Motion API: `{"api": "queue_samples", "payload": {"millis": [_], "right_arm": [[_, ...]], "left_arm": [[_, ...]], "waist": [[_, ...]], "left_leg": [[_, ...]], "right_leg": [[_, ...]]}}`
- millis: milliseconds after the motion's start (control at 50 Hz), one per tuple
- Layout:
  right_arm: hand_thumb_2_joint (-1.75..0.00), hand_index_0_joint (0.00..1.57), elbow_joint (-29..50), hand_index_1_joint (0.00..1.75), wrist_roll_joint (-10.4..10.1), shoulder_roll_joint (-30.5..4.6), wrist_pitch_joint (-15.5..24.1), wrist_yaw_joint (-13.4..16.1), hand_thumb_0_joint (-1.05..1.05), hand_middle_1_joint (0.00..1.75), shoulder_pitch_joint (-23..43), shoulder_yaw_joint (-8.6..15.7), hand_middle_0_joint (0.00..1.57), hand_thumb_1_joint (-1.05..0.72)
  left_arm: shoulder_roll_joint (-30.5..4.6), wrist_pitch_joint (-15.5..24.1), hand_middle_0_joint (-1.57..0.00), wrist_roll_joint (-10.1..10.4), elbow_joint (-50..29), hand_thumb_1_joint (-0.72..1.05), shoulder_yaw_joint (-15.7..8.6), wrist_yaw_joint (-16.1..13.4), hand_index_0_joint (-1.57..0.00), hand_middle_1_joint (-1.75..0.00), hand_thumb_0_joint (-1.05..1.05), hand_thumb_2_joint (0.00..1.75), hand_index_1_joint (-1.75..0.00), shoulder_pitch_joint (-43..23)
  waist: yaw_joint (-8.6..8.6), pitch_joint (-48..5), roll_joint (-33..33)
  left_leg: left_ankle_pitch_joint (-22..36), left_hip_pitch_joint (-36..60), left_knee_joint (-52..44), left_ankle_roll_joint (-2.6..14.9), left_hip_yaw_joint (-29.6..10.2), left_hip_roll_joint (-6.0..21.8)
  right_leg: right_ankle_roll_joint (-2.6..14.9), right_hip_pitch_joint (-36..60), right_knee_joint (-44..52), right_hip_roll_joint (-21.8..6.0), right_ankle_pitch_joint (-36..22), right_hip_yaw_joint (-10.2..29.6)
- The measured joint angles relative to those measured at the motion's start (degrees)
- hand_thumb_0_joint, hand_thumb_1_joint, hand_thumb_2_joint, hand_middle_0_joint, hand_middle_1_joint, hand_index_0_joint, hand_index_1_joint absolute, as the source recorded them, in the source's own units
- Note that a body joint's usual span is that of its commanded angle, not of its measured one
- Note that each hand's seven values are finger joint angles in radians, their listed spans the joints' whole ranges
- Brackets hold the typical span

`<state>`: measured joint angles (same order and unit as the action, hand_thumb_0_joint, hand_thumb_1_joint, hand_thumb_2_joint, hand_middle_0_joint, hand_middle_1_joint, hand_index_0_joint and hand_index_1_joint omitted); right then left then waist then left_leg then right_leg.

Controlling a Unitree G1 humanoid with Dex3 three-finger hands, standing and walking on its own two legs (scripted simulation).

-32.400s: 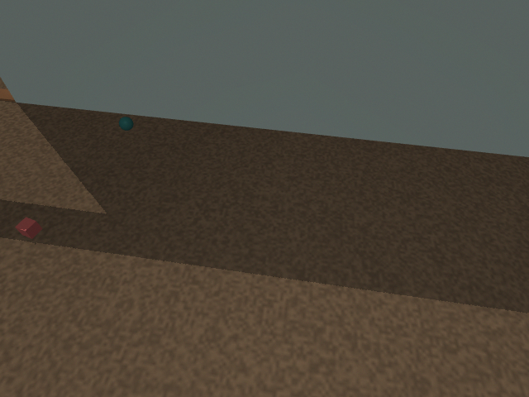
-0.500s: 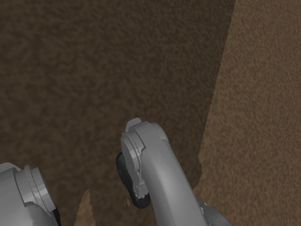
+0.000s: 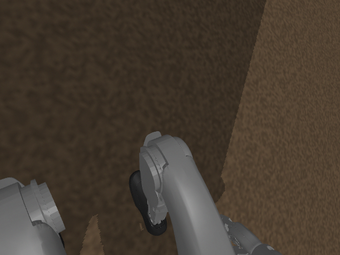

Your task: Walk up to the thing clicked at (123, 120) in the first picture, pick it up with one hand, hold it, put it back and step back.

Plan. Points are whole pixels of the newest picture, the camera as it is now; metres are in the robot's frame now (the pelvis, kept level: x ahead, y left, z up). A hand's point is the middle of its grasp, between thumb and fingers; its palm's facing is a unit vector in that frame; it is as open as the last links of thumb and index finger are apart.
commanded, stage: close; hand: left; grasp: from above
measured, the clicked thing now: out of the picture +0.47 +0.35 -0.27
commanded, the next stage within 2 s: settle in 1.62 s
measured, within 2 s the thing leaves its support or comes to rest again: neither
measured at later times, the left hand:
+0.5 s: hand out of the picture +0.45 +0.35 -0.24, palm faces -0.44 -0.17 -0.88, open 12.0 cm
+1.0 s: hand out of the picture +0.45 +0.34 -0.25, palm faces -0.43 -0.16 -0.89, open 10.4 cm
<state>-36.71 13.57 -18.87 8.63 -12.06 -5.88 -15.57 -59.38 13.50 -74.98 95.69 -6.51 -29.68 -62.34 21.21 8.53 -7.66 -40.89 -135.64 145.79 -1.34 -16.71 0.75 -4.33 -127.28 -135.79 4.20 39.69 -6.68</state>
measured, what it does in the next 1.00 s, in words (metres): stands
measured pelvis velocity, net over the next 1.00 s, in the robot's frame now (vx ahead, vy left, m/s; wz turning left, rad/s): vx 0.00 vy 0.00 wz -0.02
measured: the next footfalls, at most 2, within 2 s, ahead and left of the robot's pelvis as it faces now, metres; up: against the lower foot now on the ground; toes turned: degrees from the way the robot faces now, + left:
none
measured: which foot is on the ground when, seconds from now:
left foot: down 0.00-1.00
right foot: down 0.00-1.00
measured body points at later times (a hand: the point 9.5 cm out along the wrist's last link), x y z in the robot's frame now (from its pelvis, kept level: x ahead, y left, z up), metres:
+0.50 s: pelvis +0.00 +0.00 +0.00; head +0.28 +0.14 +0.32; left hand +0.47 +0.35 -0.19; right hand +0.05 -0.25 -0.05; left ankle +0.06 +0.13 -0.27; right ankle +0.11 -0.14 -0.27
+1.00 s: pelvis +0.00 +0.00 +0.00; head +0.27 +0.14 +0.32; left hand +0.47 +0.35 -0.20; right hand +0.06 -0.25 -0.05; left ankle +0.06 +0.13 -0.27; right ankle +0.11 -0.14 -0.27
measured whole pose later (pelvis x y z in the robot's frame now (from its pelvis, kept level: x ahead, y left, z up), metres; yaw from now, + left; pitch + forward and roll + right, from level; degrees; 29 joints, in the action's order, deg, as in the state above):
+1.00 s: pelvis +0.00 +0.00 +0.00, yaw -1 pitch +28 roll -16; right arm -35.6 14.3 -19.4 10.0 -11.8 -5.4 -18.6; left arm -61.7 13.3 -74.8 98.2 -5.9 -32.3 -63.5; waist 22.2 10.1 -8.7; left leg -40.5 -135.3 145.9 -1.1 -17.4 1.3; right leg -4.4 -126.9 -135.1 4.5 38.4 -7.4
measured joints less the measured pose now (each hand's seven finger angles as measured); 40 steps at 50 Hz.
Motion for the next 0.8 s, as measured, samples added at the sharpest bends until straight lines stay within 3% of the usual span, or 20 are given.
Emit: {"api": "queue_samples", "payload": {"millis": [200,540,800], "right_arm": [[-0.90,0.20,0.31,0.30,-0.03,0.27,0.73,-0.17,0.00,0.30,0.41,-1.25,0.20,-0.90],[-0.90,0.20,0.38,0.30,-0.06,-0.54,1.03,0.07,0.00,0.30,-0.59,-2.34,0.20,-0.90],[-0.90,0.20,0.89,0.30,0.62,-0.42,0.40,0.37,0.00,0.30,0.15,-3.17,0.20,-0.90]], "left_arm": [[-0.58,-1.08,-0.15,0.14,2.74,-0.36,0.59,-2.46,-0.17,-1.10,0.00,0.98,-1.07,-1.52],[-2.41,-1.41,-0.25,1.67,2.29,-0.21,-0.25,-0.61,-0.29,-1.06,0.00,0.85,-1.01,-1.11],[-2.67,0.43,-0.33,0.92,2.26,-0.09,0.39,-1.11,-0.37,-1.02,0.00,0.81,-0.97,-0.67]], "waist": [[0.85,-0.16,-0.01],[1.19,1.18,-0.45],[1.05,1.48,-0.85]], "left_leg": [[0.10,-0.17,-0.15,0.15,-0.17,0.34],[0.06,0.16,0.08,0.01,-0.39,0.42],[0.10,0.53,0.08,-0.06,-0.90,0.47]], "right_leg": [[-0.18,-0.26,0.44,0.22,-0.53,-0.19],[-0.10,-0.04,0.32,0.22,-0.69,-0.38],[-0.44,0.41,0.68,0.29,-0.99,-0.80]]}}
